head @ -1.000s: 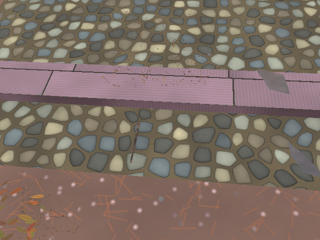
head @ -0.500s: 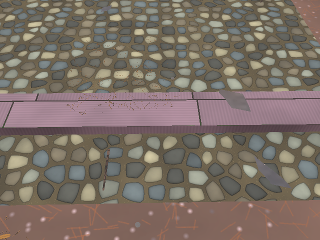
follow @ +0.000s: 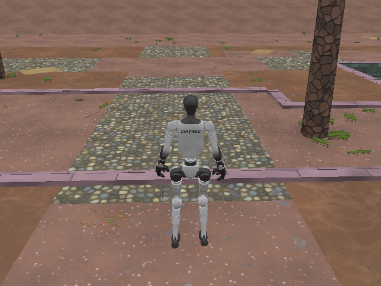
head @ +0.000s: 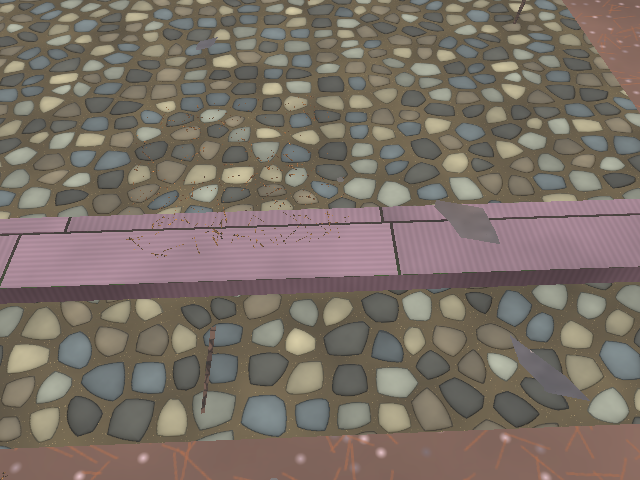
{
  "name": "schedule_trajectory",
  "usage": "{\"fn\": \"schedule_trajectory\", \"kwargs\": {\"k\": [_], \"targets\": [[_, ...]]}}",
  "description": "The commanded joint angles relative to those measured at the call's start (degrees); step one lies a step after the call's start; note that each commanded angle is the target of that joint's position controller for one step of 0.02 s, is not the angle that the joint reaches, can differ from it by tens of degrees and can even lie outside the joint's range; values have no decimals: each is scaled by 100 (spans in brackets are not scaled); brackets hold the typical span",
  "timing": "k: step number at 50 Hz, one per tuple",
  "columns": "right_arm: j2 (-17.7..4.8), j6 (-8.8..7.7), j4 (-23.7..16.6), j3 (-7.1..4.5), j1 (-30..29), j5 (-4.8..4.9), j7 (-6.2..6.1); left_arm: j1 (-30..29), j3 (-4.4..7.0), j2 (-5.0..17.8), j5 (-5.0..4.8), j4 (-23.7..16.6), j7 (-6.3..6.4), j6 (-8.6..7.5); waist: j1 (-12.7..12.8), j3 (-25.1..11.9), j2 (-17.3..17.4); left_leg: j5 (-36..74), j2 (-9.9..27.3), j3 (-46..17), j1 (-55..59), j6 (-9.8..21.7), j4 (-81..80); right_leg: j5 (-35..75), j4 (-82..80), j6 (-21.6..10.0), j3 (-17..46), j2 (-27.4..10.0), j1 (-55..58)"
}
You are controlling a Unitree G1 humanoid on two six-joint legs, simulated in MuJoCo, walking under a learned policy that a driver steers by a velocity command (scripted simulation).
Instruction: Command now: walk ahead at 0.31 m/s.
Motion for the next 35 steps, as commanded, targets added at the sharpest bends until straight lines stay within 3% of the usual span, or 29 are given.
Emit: {"fn": "schedule_trajectory", "kwargs": {"k": [1, 2, 3, 4, 5, 6, 7, 8, 9, 11, 13, 14, 15, 17, 19, 20, 21, 22, 23, 24, 25, 26, 27, 29, 30, 32, 35], "targets": [[-1042, -56, -375, -253, -233, 51, 18, -366, 109, 409, -39, -516, -94, -336, 106, 761, 942, -907, 1458, -2124, -361, 1118, -1883, 129, -631, -188, -274, -79, -384], [-935, -25, -478, -217, -529, 51, 37, 156, 163, 497, -32, -305, -112, -344, 377, 536, 858, -322, 1105, -1564, -872, 840, -1566, 533, -1057, -246, -148, -88, 693], [-622, -60, -687, -121, -953, 42, 21, 792, 292, 868, -14, -113, -119, -355, 656, 428, 171, 555, 447, -653, -1443, 424, -412, 412, -1533, -474, 846, -527, 1394], [-533, -187, -920, -99, -1071, 15, -15, 1460, 496, 1520, -15, 60, -171, -355, 803, 159, -1370, 611, -258, 200, -2553, -5, 1498, 859, -2156, -1064, 2708, -1518, 2535], [-785, -282, -925, -170, -955, 42, -34, 1564, 418, 1291, 51, 30, -181, -352, 765, 123, -1391, -825, -223, -190, -3495, -81, 2697, 1658, -2323, -1490, 3606, -2135, 2936], [-875, -316, -843, -211, -762, 129, 13, 1385, 320, 1003, 96, -7, -167, -345, 558, 277, -858, -814, 31, -364, -3874, 52, 3276, 1977, -2185, -1469, 3170, -2150, 2968], [-744, -323, -798, -174, -755, 160, 61, 1260, 285, 870, 128, -67, -148, -324, 474, 262, -509, -428, 222, -294, -4096, 161, 3443, 2014, -2201, -1350, 2683, -2006, 2998], [-675, -325, -834, -162, -925, 117, 114, 1152, 242, 794, 109, -54, -144, -283, 439, 419, -301, -69, 389, -188, -4306, 208, 3306, 2304, -2326, -1239, 2268, -1890, 2908], [-652, -311, -863, -182, -1074, 50, 154, 1005, 170, 639, 119, -54, -124, -227, 375, 488, -351, 172, 502, -84, -4161, 192, 3078, 3125, -2401, -1068, 1818, -1728, 2695], [-388, -272, -895, -105, -1134, 7, 264, 842, 128, 593, 103, -58, -61, -102, 282, 463, -513, 538, 433, 259, -3575, 19, 2372, 4397, -2475, -885, 1050, -1401, 2136], [-126, -276, -988, 7, -1429, -57, 331, 659, 142, 772, 72, -46, 55, -14, 264, 439, -486, 1231, 229, 561, -2607, -155, 1167, 4877, -2496, -721, 372, -1019, 1336], [-98, -289, -1013, 28, -1557, -69, 353, 710, 172, 922, 79, -5, 97, 9, 303, 356, -579, 1703, 96, 662, -2061, -200, 622, 4896, -2509, -660, 214, -923, 1054], [-208, -289, -1013, -4, -1591, -61, 359, 844, 203, 1055, 92, 62, 118, 19, 329, 237, -687, 2155, -31, 663, -1616, -219, 324, 4883, -2511, -639, 229, -970, 935], [-514, -257, -994, -107, -1464, -39, 343, 741, 230, 1154, 42, 103, 131, -16, 141, 136, -792, 2558, -76, 391, -1081, -105, -75, 4712, -2351, -528, 331, -1129, 910], [-787, -240, -832, -235, -963, -96, 279, 432, 248, 1162, -3, 67, 132, -53, -233, -110, -710, 2736, -153, 288, -464, 120, -419, 5055, -1785, -341, 354, -1138, 1067], [-896, -237, -679, -302, -557, -137, 231, 381, 239, 1107, 3, 57, 124, -52, -439, -349, -582, 3016, -200, 333, 125, 249, -651, 5163, -1210, -209, 280, -953, 1058], [-1105, -238, -609, -360, -207, -178, 165, 514, 192, 951, 80, 47, 110, -59, -557, -672, -236, 4271, 176, 71, 970, 421, -654, 4426, -342, 11, 137, -643, 683], [-1461, -203, -636, -383, 123, -328, 111, 1191, 41, 504, 259, 29, 81, -69, -326, -1509, 1031, 6413, 1646, -1411, 2578, 1189, -254, 1213, 1544, 322, 26, -111, -512], [-1075, -144, -588, -251, 150, -339, 163, 1924, -28, 300, 148, 285, 41, -15, -75, -2376, 1527, 6161, 2416, -2848, 2707, 1911, -781, -1597, 2667, 497, 522, 217, -784], [-891, -94, -634, -232, -306, -143, 216, 1668, 110, 849, 22, 376, 36, 105, -74, -1717, 874, 4201, 2131, -2682, 1787, 1760, -1251, -1398, 3083, 563, 553, -52, -934], [-705, -66, -680, -182, -809, -49, 233, 1100, 150, 922, -9, 258, 74, 214, -34, -881, 515, 2869, 1858, -2179, 1045, 1504, -1487, -1078, 3090, 597, 286, -262, -1290], [-525, -42, -693, -106, -1145, -75, 247, 782, 158, 870, 33, 212, 139, 326, 36, -459, 290, 2106, 1605, -1799, 325, 1312, -1738, -805, 2824, 632, 206, -427, -1223], [-500, -25, -686, -91, -1425, -152, 252, 719, 172, 807, 85, 192, 199, 434, 190, -210, 393, 1539, 1394, -1455, -411, 1152, -1985, -551, 2405, 661, 223, -578, -849], [-581, -11, -608, -137, -1626, -272, 229, 823, 134, 615, 130, 240, 255, 496, 321, -101, 703, 1373, 1060, -941, -1128, 1071, -2190, -271, 1612, 681, 10, -547, -165], [-640, -14, -534, -163, -1508, -263, 202, 861, 119, 580, 152, 255, 267, 464, 300, -248, 757, 1072, 1039, -872, -1114, 1138, -2263, -234, 1311, 662, -92, -516, -31], [-1025, 13, -430, -302, -1273, -125, 136, 687, 131, 684, 157, 206, 247, 371, 166, -421, 842, -15, 1196, -1128, -921, 1247, -2491, -92, 1026, 540, -266, -454, -63], [-1123, 38, -380, -357, -1244, 9, 47, 423, 157, 764, 134, 197, 188, 239, 157, -247, 690, -815, 1404, -1400, -1044, 1225, -2757, 193, 617, 304, -320, -503, -48]]}}
Keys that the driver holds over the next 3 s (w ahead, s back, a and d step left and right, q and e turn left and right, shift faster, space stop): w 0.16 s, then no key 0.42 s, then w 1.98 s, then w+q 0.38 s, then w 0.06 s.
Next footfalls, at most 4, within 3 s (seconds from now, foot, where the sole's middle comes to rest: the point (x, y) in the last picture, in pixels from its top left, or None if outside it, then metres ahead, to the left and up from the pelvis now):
0.42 left None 0.33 0.11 -0.76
0.82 right None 0.27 -0.11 -0.76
1.28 left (260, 466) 0.57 0.16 -0.76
1.80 right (359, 339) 0.88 -0.06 -0.76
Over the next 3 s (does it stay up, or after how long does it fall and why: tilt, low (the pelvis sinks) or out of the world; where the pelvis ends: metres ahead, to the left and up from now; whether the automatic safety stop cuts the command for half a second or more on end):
stays up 1.37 0.05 0.07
